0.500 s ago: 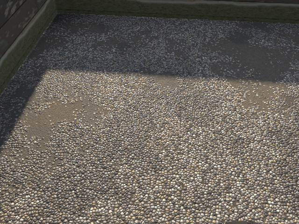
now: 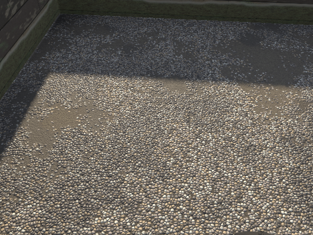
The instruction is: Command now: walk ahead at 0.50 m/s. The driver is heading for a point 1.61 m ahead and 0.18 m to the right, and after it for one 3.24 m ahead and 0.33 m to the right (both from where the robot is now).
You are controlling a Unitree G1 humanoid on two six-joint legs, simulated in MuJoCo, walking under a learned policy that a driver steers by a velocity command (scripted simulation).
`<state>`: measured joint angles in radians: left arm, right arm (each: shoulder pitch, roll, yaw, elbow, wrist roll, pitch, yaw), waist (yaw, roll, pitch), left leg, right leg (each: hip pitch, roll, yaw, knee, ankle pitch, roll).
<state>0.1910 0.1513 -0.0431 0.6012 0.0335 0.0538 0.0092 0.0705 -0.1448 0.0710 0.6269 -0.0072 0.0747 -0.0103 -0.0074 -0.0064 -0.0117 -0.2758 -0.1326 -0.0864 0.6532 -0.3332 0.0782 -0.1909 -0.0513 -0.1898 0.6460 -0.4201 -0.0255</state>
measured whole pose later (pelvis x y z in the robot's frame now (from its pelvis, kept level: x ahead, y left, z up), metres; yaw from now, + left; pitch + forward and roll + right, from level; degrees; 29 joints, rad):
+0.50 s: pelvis +0.00 +0.00 +0.02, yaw -1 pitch -1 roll +0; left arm 0.24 0.17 -0.03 0.69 0.03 0.07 0.00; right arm 0.12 -0.14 0.06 0.71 -0.01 0.06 0.02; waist -0.01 0.00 0.00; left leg -0.15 -0.12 -0.09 0.35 -0.17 0.08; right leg -0.09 -0.04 -0.17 0.38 -0.27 -0.02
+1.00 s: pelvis +0.00 -0.01 +0.02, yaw +0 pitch +0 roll +0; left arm 0.35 0.24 -0.05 0.68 0.05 0.07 0.02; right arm 0.16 -0.18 0.07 0.64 -0.03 0.09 -0.01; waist 0.03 0.00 0.00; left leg -0.21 -0.10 -0.11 0.44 -0.22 0.06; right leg -0.12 -0.01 -0.18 0.41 -0.29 -0.05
